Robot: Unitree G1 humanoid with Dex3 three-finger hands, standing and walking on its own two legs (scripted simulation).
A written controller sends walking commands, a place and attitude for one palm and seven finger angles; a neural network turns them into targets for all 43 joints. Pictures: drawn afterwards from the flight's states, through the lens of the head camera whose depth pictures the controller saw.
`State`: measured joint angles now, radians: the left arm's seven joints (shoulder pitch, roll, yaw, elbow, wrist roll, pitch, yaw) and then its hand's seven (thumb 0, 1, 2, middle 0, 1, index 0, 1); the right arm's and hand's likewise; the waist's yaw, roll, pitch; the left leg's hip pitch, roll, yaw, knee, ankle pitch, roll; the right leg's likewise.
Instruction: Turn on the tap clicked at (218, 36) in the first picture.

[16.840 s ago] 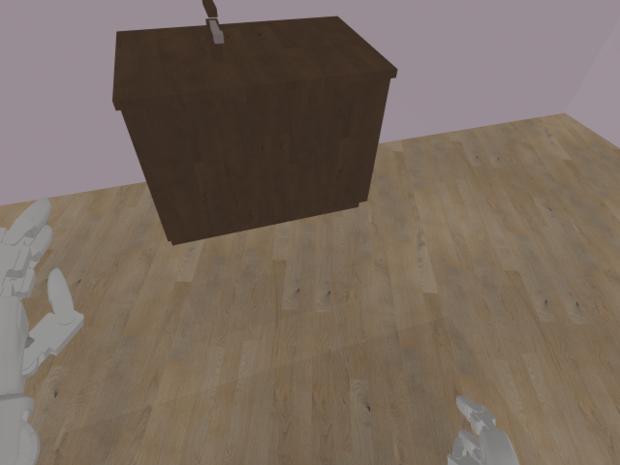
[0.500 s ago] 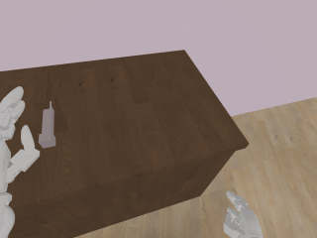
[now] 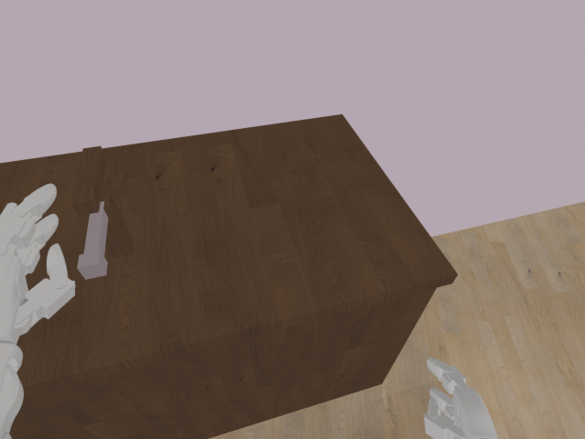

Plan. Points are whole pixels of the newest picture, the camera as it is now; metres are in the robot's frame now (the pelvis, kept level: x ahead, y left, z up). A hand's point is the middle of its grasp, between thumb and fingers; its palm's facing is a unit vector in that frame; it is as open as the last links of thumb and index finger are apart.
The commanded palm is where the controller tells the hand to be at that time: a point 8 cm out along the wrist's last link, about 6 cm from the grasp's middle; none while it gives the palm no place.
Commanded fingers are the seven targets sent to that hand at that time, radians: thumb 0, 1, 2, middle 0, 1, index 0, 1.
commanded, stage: turn the palm inward beside the body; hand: left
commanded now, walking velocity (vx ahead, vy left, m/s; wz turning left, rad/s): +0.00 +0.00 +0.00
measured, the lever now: (93, 265) +0.32 +0.32 +0.06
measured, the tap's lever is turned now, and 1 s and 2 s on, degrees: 0 0 0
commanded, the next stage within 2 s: reach beside the lever's end, fingers flat in 1.96 s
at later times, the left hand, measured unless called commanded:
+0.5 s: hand (101, 307) +0.21 +0.22 +0.15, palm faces +0.46 -0.83 -0.33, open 7.4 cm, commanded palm +0.15 +0.26 +0.16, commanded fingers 0.00 0.90 0.90 -0.20 -0.30 -0.20 -0.30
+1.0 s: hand (95, 345) +0.17 +0.22 +0.14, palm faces +0.49 -0.84 -0.22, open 7.4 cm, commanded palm +0.12 +0.26 +0.14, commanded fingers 0.00 0.90 0.90 -0.20 -0.30 -0.20 -0.30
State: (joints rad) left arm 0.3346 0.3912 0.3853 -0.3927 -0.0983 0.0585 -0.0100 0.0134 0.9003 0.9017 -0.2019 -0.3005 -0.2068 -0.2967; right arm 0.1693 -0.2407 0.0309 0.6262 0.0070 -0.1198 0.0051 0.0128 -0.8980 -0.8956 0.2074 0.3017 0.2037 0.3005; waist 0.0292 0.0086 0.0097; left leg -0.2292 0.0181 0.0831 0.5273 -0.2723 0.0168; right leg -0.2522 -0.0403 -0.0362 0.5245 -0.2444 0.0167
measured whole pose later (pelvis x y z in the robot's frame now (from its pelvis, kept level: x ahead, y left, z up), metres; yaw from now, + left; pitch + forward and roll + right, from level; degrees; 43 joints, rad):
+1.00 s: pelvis +0.00 -0.03 -0.02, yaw +3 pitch +0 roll +0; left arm 0.50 0.26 0.26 -0.45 -0.17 -0.04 0.12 0.02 0.90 0.90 -0.21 -0.30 -0.21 -0.30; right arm 0.19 -0.22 0.03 0.64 0.02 -0.21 -0.07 0.01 -0.90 -0.90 0.20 0.30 0.20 0.30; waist 0.08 0.05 -0.05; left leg -0.34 0.04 0.00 0.69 -0.34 -0.02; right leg -0.34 -0.03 -0.11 0.68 -0.35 -0.03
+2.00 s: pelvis +0.00 -0.03 -0.01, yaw +4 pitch -1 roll -1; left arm 0.53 0.19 0.21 -0.48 -0.20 0.05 0.17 0.02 0.90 0.90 -0.20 -0.30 -0.21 -0.30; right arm 0.19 -0.23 0.04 0.65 0.01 -0.21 -0.08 0.01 -0.90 -0.90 0.21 0.30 0.20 0.30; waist 0.08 0.06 -0.04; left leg -0.31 0.04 -0.01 0.66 -0.33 -0.02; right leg -0.30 -0.02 -0.12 0.64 -0.33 -0.02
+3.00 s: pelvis +0.01 -0.02 -0.01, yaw +3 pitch +1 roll +0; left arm 0.25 0.24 0.34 -0.07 -0.21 -0.06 0.13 0.02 0.90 0.90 -0.19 -0.25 -0.19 -0.25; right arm 0.17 -0.23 0.03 0.70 0.01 -0.19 -0.09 0.01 -0.90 -0.90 0.21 0.30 0.20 0.30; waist 0.05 0.04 -0.02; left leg -0.35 0.03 0.00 0.64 -0.32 -0.02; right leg -0.34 -0.02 -0.10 0.63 -0.31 -0.02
